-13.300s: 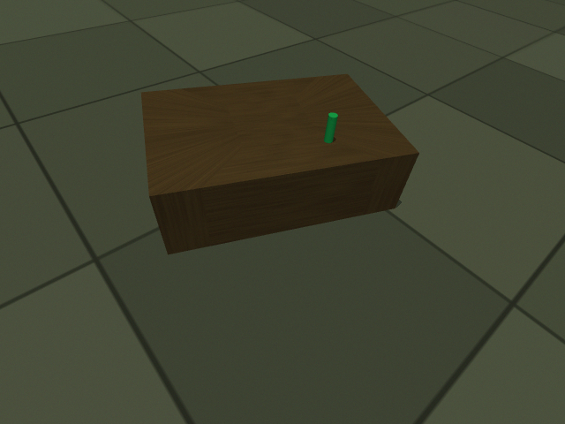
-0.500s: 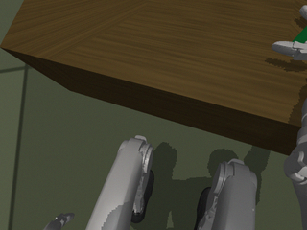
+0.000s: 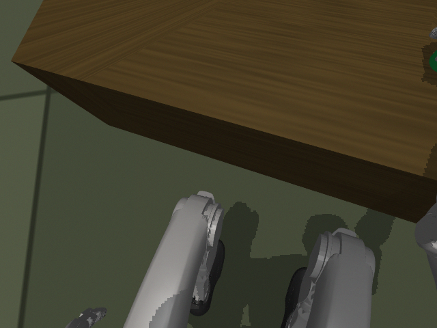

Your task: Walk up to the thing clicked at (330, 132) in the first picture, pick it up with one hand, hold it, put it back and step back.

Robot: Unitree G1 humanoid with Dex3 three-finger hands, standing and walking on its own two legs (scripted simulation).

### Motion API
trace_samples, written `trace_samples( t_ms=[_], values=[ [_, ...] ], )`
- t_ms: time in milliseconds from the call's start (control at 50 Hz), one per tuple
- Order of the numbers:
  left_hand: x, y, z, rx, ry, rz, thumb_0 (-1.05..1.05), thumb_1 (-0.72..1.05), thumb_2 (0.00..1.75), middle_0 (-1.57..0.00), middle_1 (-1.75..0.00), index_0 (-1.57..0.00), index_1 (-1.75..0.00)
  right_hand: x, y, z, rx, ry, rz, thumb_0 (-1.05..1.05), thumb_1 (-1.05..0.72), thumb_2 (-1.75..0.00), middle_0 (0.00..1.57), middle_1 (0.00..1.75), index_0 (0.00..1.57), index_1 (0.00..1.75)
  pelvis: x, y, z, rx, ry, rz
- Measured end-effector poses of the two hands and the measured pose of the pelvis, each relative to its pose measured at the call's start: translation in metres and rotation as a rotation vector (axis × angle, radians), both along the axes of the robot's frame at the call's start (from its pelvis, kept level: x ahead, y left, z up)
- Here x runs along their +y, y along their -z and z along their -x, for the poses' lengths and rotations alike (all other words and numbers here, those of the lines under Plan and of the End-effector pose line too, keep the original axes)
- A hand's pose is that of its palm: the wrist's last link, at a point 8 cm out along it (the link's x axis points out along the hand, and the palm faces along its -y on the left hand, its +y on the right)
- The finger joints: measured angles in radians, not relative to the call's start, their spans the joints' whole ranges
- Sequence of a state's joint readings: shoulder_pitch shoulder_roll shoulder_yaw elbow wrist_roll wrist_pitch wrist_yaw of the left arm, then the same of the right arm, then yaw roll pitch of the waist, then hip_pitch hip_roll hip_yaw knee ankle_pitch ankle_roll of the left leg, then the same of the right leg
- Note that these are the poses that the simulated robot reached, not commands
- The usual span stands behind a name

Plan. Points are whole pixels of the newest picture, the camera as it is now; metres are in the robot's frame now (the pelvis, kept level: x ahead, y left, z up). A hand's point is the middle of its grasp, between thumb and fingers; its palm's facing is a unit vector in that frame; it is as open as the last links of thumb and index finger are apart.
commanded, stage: settle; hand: right
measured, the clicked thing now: out of the picture +0.60 -0.24 +0.03
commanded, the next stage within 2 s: lift in 1.22 s
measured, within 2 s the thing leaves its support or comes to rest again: leaves its support in 0.14 s
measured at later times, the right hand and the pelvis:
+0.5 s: hand out of the picture +0.59 -0.23 +0.11, palm faces +0.17 +0.98 -0.04, open 5.1 cm; pelvis +0.01 +0.00 +0.06, yaw -1 degrees
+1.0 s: hand out of the picture +0.60 -0.23 +0.14, palm faces +0.17 +0.99 -0.02, open 5.1 cm; pelvis +0.02 +0.00 +0.10, yaw -1 degrees
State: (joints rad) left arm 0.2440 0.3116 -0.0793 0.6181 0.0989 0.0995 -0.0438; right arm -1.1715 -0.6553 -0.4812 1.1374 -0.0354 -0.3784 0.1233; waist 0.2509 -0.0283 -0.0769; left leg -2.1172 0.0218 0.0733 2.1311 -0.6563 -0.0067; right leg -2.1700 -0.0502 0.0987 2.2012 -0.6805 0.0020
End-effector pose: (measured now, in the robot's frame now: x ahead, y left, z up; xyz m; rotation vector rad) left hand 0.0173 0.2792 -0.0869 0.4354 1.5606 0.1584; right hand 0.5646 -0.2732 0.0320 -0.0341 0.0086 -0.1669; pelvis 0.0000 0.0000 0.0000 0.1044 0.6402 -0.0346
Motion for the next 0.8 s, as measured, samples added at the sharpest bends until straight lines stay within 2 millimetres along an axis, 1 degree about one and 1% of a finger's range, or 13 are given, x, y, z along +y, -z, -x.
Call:
trace_samples(
  t_ms=[20, 80, 180, 280, 400, 500, 620, 800],
  values=[
    [0.000, 0.000, 0.001, 0.001, -0.003, 0.000, 0.00, 0.89, 0.91, -0.20, -0.30, -0.19, -0.30, 0.000, 0.000, 0.000, 0.001, -0.001, 0.001, -0.01, -0.22, -1.08, 1.00, 1.13, 1.01, 1.17, 0.000, 0.000, 0.000, 0.000, 0.000, 0.000],
    [-0.001, 0.000, 0.002, 0.000, -0.012, 0.001, 0.00, 0.88, 0.91, -0.20, -0.30, -0.19, -0.30, 0.000, -0.002, 0.001, 0.003, -0.001, 0.005, 0.02, -0.20, -1.14, 1.01, 1.19, 1.01, 1.18, 0.000, -0.002, 0.001, 0.000, 0.000, 0.001],
    [-0.002, -0.005, 0.000, -0.008, -0.024, 0.002, 0.00, 0.89, 0.91, -0.20, -0.30, -0.19, -0.30, -0.002, -0.012, 0.003, 0.006, 0.007, 0.005, 0.02, -0.18, -1.17, 1.03, 1.17, 1.03, 1.16, 0.000, -0.009, 0.000, 0.003, 0.002, 0.004],
    [-0.004, -0.017, -0.007, -0.031, -0.031, 0.000, 0.00, 0.89, 0.90, -0.20, -0.30, -0.19, -0.30, -0.005, -0.032, 0.003, 0.002, 0.017, 0.006, 0.02, -0.17, -1.19, 1.04, 1.16, 1.04, 1.15, -0.001, -0.023, -0.002, 0.007, 0.004, 0.008],
    [-0.004, -0.038, -0.017, -0.069, -0.034, -0.004, 0.00, 0.90, 0.90, -0.20, -0.30, -0.19, -0.30, -0.007, -0.061, 0.001, 0.007, 0.016, 0.002, 0.02, -0.17, -1.19, 1.04, 1.16, 1.05, 1.15, -0.001, -0.045, -0.005, 0.007, 0.006, 0.007],
    [-0.004, -0.055, -0.020, -0.091, -0.037, -0.007, 0.00, 0.90, 0.90, -0.20, -0.30, -0.20, -0.30, -0.010, -0.078, 0.000, 0.018, 0.008, 0.000, 0.02, -0.17, -1.19, 1.04, 1.16, 1.05, 1.15, -0.003, -0.059, -0.007, 0.012, 0.009, 0.008],
    [-0.002, -0.068, -0.020, -0.092, -0.037, -0.007, 0.00, 0.89, 0.91, -0.21, -0.30, -0.20, -0.30, -0.012, -0.088, 0.003, 0.024, 0.000, -0.005, 0.02, -0.17, -1.19, 1.04, 1.16, 1.04, 1.15, -0.003, -0.072, -0.008, 0.012, 0.009, 0.013],
    [-0.002, -0.081, -0.021, -0.092, -0.044, -0.013, 0.00, 0.89, 0.90, -0.20, -0.30, -0.19, -0.30, -0.010, -0.099, 0.003, 0.022, 0.001, -0.013, 0.02, -0.18, -1.17, 1.03, 1.17, 1.03, 1.16, -0.004, -0.085, -0.010, 0.014, 0.009, 0.014]
  ],
)
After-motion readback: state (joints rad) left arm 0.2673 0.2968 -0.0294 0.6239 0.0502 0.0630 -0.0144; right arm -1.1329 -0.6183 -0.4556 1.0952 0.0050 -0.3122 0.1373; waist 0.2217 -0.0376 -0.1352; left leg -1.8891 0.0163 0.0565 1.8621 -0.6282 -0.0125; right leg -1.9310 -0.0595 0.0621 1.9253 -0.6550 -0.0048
